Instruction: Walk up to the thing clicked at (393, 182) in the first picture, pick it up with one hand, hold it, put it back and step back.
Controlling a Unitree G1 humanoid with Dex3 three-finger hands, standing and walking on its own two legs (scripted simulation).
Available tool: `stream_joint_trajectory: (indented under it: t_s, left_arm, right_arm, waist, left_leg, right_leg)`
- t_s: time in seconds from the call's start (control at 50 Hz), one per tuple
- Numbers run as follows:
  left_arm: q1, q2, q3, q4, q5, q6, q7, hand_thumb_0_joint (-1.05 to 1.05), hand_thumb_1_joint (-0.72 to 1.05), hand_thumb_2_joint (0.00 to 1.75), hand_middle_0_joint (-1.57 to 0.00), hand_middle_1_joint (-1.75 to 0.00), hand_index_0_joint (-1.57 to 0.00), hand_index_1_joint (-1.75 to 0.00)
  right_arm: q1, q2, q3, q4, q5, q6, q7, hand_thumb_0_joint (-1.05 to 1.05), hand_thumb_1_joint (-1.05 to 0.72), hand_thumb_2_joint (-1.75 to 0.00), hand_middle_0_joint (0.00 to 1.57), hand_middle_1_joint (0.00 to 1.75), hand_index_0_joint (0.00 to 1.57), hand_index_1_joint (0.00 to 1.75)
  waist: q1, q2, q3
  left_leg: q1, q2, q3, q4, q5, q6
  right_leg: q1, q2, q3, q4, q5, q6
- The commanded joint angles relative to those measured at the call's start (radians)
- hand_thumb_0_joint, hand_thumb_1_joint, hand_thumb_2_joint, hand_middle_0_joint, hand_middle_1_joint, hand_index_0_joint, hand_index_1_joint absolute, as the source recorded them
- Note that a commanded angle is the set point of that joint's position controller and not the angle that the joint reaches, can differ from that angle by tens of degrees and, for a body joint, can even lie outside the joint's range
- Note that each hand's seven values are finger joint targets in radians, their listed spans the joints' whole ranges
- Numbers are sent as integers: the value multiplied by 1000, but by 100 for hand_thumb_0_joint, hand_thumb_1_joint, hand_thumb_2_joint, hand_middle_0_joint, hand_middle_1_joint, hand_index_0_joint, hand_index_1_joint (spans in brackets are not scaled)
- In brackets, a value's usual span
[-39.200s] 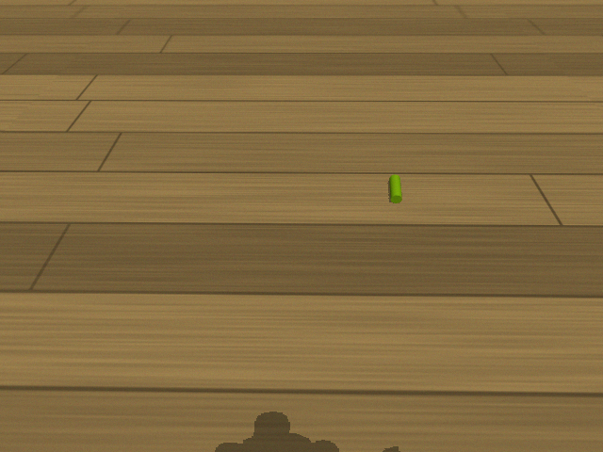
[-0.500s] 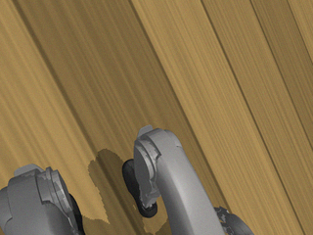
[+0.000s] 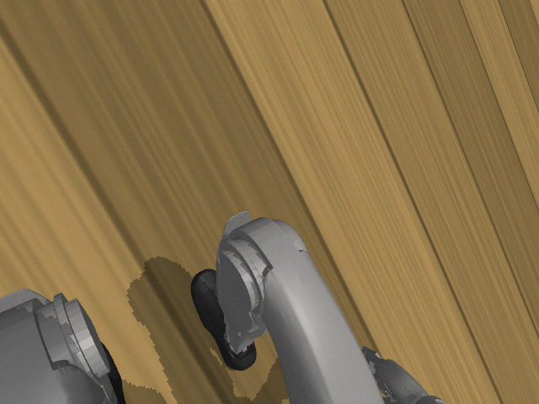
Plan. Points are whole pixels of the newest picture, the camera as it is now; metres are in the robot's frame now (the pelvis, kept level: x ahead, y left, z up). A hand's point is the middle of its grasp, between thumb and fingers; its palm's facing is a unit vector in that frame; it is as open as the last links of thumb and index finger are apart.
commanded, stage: rest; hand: left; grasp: from above
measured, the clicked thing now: out of the picture +0.49 +0.34 -0.28
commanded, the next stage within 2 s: open in 0.40 s
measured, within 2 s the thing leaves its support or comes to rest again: rests again in 1.08 s
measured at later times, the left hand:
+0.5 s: hand out of the picture +0.47 +0.33 -0.25, palm faces -0.45 -0.14 -0.88, open 8.1 cm
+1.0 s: hand out of the picture +0.48 +0.33 -0.24, palm faces -0.45 -0.14 -0.88, open 11.1 cm
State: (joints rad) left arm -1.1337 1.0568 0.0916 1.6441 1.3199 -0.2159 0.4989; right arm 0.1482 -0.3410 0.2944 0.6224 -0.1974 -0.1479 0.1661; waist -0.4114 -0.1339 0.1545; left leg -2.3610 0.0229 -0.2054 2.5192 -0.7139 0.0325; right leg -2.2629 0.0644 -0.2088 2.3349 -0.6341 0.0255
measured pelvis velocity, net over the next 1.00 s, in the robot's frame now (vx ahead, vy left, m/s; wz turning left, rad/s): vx -0.01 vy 0.00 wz -0.03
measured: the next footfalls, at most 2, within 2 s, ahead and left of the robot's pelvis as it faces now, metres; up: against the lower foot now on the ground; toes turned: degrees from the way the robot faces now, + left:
none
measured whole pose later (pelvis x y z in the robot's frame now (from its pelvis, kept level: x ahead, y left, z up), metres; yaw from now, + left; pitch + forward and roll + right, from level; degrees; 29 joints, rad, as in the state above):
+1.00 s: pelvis -0.01 +0.00 +0.00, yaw -2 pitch +28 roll -15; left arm -1.15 1.15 0.08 1.69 1.27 -0.22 0.48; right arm 0.13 -0.35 0.38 0.60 -0.21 -0.16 0.17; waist -0.44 -0.14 0.20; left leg -2.35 0.03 -0.23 2.53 -0.71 0.04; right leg -2.25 0.08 -0.23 2.32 -0.61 0.03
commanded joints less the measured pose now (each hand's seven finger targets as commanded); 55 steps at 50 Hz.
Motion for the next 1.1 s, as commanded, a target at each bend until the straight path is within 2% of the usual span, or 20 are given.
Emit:
stream_joint_trajectory:
  t_s: [0.0,0.02,0.04,0.16,0.18,0.22,0.26,0.34,0.4,0.42,0.44,0.48,0.5,0.62,0.66,0.68,0.7,0.76,0.86,1.08]
  left_arm:
    - [-317,234,-5,-137,-29,12,58,0,86,41,-116,-38,-119,-35]
    - [-331,276,18,-170,-29,11,63,0,87,39,-116,-37,-119,-34]
    - [-298,239,-8,-114,-33,21,59,0,85,40,-117,-35,-119,-33]
    - [-315,268,13,-160,-42,20,48,0,81,39,-113,-36,-116,-34]
    - [-298,307,39,-154,-40,20,48,0,81,37,-112,-37,-115,-34]
    - [-308,248,-5,-154,-49,19,35,0,77,38,-111,-35,-113,-33]
    - [-300,306,29,-169,-49,12,33,0,76,37,-108,-39,-112,-36]
    - [-276,326,46,-148,-41,2,37,0,78,41,-110,-39,-112,-37]
    - [-284,319,32,-142,-37,-7,38,0,75,43,-108,-41,-110,-38]
    - [-314,279,-5,-162,-46,-14,37,0,75,41,-107,-41,-110,-38]
    - [-287,342,46,-131,-43,-14,49,0,74,42,-106,-42,-109,-39]
    - [-304,318,17,-138,-49,-25,49,0,72,38,-105,-38,-108,-35]
    - [-286,366,46,-122,-37,-26,57,0,64,40,-97,-41,-100,-39]
    - [-295,330,16,-133,-37,-29,64,0,19,39,-64,-46,-67,-43]
    - [-285,316,5,-102,-45,-23,65,0,13,43,-60,-50,-63,-47]
    - [-300,276,-34,-105,-45,-22,60,0,12,45,-59,-51,-61,-49]
    - [-262,312,6,-55,-52,-14,59,0,8,48,-56,-53,-58,-51]
    - [-251,274,-25,-34,-56,2,39,0,1,54,-51,-59,-53,-57]
    - [-248,318,7,-55,-74,-1,21,0,-11,63,-41,-69,-43,-67]
    - [-259,347,15,-107,-52,-29,28,0,-27,78,-28,-80,-29,-79]
  right_arm:
    - [210,-326,-90,22,7,-13,-4,0,-89,-90,20,30,20,30]
    - [209,-327,-88,15,6,-14,-2,0,-89,-90,20,30,20,30]
    - [207,-327,-85,24,6,-14,-1,0,-90,-90,20,30,20,30]
    - [206,-339,-78,6,1,-23,5,0,-90,-90,20,30,20,30]
    - [216,-342,-76,14,1,-22,6,0,-90,-90,20,30,20,30]
    - [204,-328,-65,9,1,-21,9,0,-90,-90,20,30,20,30]
    - [198,-344,-69,1,1,-21,6,0,-90,-90,20,30,20,30]
    - [210,-349,-61,5,-5,-14,5,0,-90,-90,20,30,20,30]
    - [193,-348,-55,-2,-5,-12,4,0,-90,-90,20,30,20,30]
    - [167,-345,-47,-24,-4,-16,4,0,-90,-90,20,30,20,30]
    - [188,-357,-49,4,-8,-11,1,0,-90,-90,20,30,20,30]
    - [173,-355,-42,-11,-8,-14,1,0,-89,-90,20,30,20,30]
    - [182,-344,-32,1,-8,-12,0,0,-89,-90,20,30,20,30]
    - [179,-356,-39,-4,-12,-23,-1,0,-89,-90,20,30,20,30]
    - [171,-352,-38,5,-11,-25,-2,0,-89,-90,20,30,20,30]
    - [166,-347,-29,-2,-9,-28,1,0,-89,-90,20,30,20,30]
    - [187,-355,-36,17,-9,-28,1,0,-89,-90,20,30,20,30]
    - [185,-354,-34,13,-4,-28,2,0,-89,-90,20,30,20,30]
    - [184,-342,-10,10,-1,-17,-1,0,-89,-90,20,30,20,30]
    - [173,-335,1,0,-11,-6,-12,0,-89,-90,20,30,20,30]
  waist:
    - [-44,618,-668]
    - [-41,622,-685]
    - [-35,620,-667]
    - [-55,630,-678]
    - [-50,629,-674]
    - [-56,629,-661]
    - [-51,642,-657]
    - [-58,640,-653]
    - [-61,632,-641]
    - [-65,632,-628]
    - [-65,617,-631]
    - [-68,619,-614]
    - [-58,599,-631]
    - [-70,611,-619]
    - [-71,585,-614]
    - [-80,604,-598]
    - [-79,565,-582]
    - [-81,555,-562]
    - [-72,548,-572]
    - [-70,604,-574]
  left_leg:
    - [571,26,39,-261,269,-25]
    - [567,26,41,-266,275,-24]
    - [564,26,41,-262,279,-26]
    - [595,34,33,-246,345,-30]
    - [577,33,36,-247,341,-28]
    - [576,33,38,-249,327,-29]
    - [595,38,27,-254,318,-32]
    - [593,39,22,-254,325,-34]
    - [581,40,21,-249,308,-31]
    - [563,39,20,-251,292,-31]
    - [552,40,19,-251,278,-29]
    - [535,42,17,-250,266,-29]
    - [522,41,22,-246,250,-23]
    - [539,46,19,-251,239,-25]
    - [520,47,17,-246,229,-22]
    - [505,45,21,-248,234,-22]
    - [505,47,10,-249,224,-21]
    - [486,48,13,-250,225,-20]
    - [475,50,4,-258,237,-22]
    - [507,51,8,-254,235,-29]
  right_leg:
    - [351,36,-59,-181,266,-56]
    - [380,37,-60,-183,275,-54]
    - [367,36,-58,-179,277,-56]
    - [392,37,-59,-177,323,-53]
    - [408,38,-58,-180,319,-54]
    - [399,39,-55,-187,307,-56]
    - [381,39,-60,-184,288,-58]
    - [397,37,-66,-181,297,-55]
    - [385,42,-67,-181,283,-55]
    - [382,42,-70,-186,272,-57]
    - [400,41,-75,-190,272,-55]
    - [394,41,-75,-189,263,-54]
    - [416,45,-71,-189,258,-52]
    - [393,43,-70,-193,251,-50]
    - [393,46,-76,-199,252,-46]
    - [394,45,-73,-199,258,-45]
    - [372,42,-78,-195,245,-45]
    - [363,43,-72,-201,242,-44]
    - [384,37,-76,-204,248,-47]
    - [374,41,-74,-202,236,-53]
